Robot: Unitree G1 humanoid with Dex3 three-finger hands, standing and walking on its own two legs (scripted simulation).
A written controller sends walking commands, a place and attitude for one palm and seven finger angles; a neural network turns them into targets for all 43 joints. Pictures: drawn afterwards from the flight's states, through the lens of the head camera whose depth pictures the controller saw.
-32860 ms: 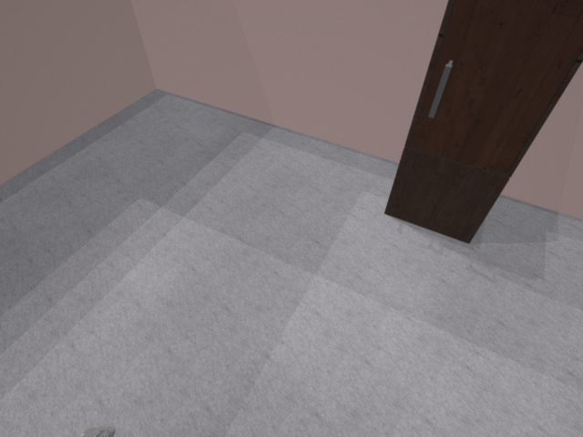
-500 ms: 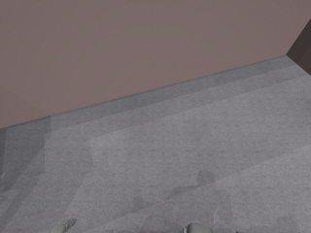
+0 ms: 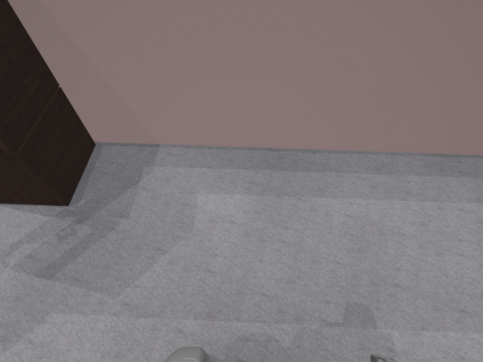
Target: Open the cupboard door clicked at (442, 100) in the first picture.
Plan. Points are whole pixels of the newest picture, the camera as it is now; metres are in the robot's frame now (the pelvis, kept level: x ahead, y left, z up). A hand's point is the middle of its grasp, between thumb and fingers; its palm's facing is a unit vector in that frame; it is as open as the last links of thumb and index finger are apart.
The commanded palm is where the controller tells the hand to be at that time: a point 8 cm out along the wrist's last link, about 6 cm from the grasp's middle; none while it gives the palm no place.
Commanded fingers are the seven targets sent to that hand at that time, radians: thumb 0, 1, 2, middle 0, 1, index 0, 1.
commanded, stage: turn to face it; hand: left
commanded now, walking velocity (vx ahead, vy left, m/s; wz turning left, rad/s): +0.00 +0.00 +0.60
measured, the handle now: out of the picture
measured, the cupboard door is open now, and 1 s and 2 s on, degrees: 50 50 50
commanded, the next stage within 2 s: take the last steps up to it in 1.36 s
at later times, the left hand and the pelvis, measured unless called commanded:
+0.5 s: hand out of the picture +0.08 +0.19 -0.14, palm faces +0.27 -0.92 -0.30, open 7.3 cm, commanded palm none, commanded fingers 0.00 0.90 0.90 -0.20 -0.30 -0.20 -0.30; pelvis +0.02 -0.04 +0.00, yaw +17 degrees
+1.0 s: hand out of the picture -0.07 +0.19 -0.17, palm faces +0.60 -0.75 -0.27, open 7.3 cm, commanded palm none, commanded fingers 0.00 0.90 0.90 -0.20 -0.30 -0.20 -0.30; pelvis +0.01 -0.02 +0.00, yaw +35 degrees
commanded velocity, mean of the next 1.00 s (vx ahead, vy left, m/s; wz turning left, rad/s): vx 0.00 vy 0.00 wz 0.57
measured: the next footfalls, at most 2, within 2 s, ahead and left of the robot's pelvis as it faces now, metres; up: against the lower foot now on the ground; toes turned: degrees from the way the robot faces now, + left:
left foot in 0.04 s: +0.04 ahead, +0.12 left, +0.00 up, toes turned +8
right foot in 0.42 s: +0.08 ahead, -0.14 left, +0.00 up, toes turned +10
